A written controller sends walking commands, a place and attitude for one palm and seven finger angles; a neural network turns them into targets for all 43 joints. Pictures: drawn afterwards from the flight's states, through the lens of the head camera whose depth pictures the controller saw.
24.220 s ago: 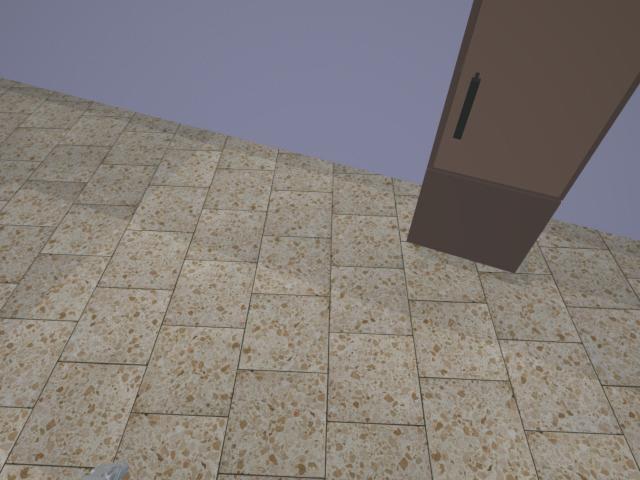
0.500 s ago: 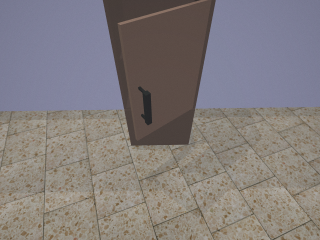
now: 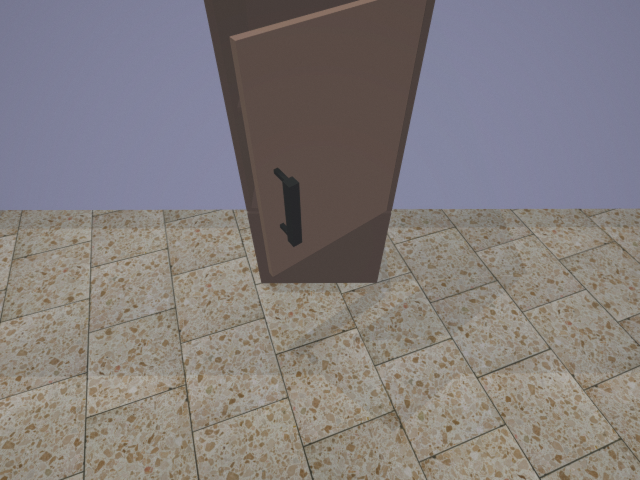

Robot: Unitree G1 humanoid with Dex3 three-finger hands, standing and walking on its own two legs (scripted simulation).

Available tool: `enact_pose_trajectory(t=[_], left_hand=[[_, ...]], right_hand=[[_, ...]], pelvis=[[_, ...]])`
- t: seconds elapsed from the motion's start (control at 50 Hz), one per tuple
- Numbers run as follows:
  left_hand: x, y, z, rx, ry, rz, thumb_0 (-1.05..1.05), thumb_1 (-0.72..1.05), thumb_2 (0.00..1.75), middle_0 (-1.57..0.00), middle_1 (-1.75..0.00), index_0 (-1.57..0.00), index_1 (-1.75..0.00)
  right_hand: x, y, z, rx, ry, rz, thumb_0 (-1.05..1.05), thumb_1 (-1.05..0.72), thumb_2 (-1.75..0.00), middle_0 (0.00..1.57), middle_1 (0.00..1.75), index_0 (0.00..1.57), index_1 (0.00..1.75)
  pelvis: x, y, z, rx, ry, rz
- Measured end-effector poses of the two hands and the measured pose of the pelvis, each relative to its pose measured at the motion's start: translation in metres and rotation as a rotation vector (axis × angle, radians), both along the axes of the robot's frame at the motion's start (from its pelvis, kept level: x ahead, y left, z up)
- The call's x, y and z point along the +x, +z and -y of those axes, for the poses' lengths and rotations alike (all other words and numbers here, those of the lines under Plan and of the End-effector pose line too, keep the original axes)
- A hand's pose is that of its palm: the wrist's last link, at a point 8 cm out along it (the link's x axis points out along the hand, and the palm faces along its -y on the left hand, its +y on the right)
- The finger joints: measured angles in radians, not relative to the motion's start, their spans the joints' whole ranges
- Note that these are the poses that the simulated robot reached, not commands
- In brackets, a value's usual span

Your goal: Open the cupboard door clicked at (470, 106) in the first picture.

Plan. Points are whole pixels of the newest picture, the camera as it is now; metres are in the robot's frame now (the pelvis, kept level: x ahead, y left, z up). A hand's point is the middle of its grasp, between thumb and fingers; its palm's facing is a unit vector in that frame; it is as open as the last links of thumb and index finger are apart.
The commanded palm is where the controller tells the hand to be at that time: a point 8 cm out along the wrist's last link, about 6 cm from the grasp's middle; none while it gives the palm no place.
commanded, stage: look to check the result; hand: left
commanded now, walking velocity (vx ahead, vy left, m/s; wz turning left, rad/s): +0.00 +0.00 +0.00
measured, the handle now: (287, 208) +0.64 +0.10 -0.11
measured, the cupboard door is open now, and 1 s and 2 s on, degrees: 36 36 36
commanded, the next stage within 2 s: walk to a spot facing it in 0.10 s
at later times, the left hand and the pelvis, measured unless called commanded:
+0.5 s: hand out of the picture +0.07 +0.19 -0.18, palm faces -0.09 -0.96 -0.26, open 7.4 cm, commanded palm none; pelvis +0.00 -0.01 -0.01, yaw -7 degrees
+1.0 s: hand out of the picture +0.10 +0.16 -0.18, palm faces -0.30 -0.92 -0.26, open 7.4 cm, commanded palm none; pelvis -0.01 -0.03 -0.01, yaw -23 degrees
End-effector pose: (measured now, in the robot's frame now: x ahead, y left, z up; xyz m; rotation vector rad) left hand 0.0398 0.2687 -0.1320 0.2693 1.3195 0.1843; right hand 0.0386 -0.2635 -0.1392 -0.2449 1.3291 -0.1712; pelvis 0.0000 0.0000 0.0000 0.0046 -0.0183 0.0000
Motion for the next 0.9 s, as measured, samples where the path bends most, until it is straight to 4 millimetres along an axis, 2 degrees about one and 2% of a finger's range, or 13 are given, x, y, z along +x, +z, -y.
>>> enact_pose_trajectory(t=[0.22,0.36,0.44,0.54,0.62,0.66,0.7,0.8,0.9], left_hand=[[0.021,0.002,0.007,-0.003,-0.012,0.044,0.0,0.9,0.9,-0.2,-0.3,-0.21,-0.3],[0.028,-0.002,0.013,-0.006,-0.024,0.036,0.0,0.9,0.9,-0.2,-0.3,-0.21,-0.3],[0.028,-0.009,0.021,-0.025,-0.049,0.006,0.0,0.9,0.9,-0.2,-0.3,-0.21,-0.3],[0.032,-0.017,0.034,-0.04,-0.092,-0.014,0.0,0.9,0.9,-0.2,-0.3,-0.21,-0.3],[0.04,-0.016,0.05,-0.037,-0.119,0.006,0.0,0.9,0.9,-0.2,-0.3,-0.21,-0.3],[0.042,-0.02,0.057,-0.027,-0.136,0.029,0.0,0.9,0.9,-0.2,-0.3,-0.21,-0.3],[0.041,-0.018,0.063,-0.025,-0.14,0.025,0.0,0.9,0.9,-0.2,-0.3,-0.21,-0.3],[0.038,-0.01,0.074,-0.027,-0.18,-0.016,0.0,0.9,0.9,-0.2,-0.3,-0.21,-0.3],[0.047,-0.006,0.076,-0.033,-0.24,-0.035,0.0,0.9,0.9,-0.2,-0.3,-0.21,-0.3]], right_hand=[[0.013,0.001,0.004,0.0,0.0,0.024,0.0,-0.9,-0.9,0.21,0.3,0.2,0.3],[0.01,-0.001,0.005,-0.006,-0.036,0.035,0.0,-0.9,-0.9,0.21,0.3,0.2,0.3],[-0.003,-0.006,0.0,0.003,-0.095,0.042,0.0,-0.9,-0.9,0.2,0.3,0.2,0.3],[-0.031,-0.017,0.001,0.016,-0.162,0.026,0.0,-0.9,-0.9,0.21,0.3,0.2,0.3],[-0.054,-0.031,0.009,0.035,-0.196,-0.009,0.0,-0.9,-0.9,0.21,0.3,0.2,0.3],[-0.061,-0.038,0.017,0.042,-0.223,-0.024,0.0,-0.9,-0.9,0.21,0.3,0.2,0.3],[-0.063,-0.037,0.024,0.041,-0.242,-0.036,0.01,-0.9,-0.9,0.21,0.3,0.2,0.3],[-0.053,-0.017,0.037,0.024,-0.285,0.028,0.01,-0.9,-0.9,0.2,0.3,0.2,0.3],[-0.033,-0.001,0.042,0.004,-0.33,0.134,0.01,-0.9,-0.9,0.2,0.3,0.2,0.3]], pelvis=[[0.007,0.0,0.004,0.001,-0.001,-0.002],[0.007,-0.002,0.006,0.0,-0.04,-0.009],[0.005,-0.007,0.008,0.004,-0.084,-0.01],[-0.002,-0.015,0.013,0.033,-0.143,-0.008],[-0.006,-0.022,0.024,0.031,-0.177,0.004],[-0.008,-0.028,0.032,0.032,-0.188,0.001],[-0.012,-0.026,0.035,0.02,-0.193,0.002],[-0.013,-0.013,0.04,0.036,-0.258,-0.021],[-0.011,-0.006,0.037,0.051,-0.333,-0.035]])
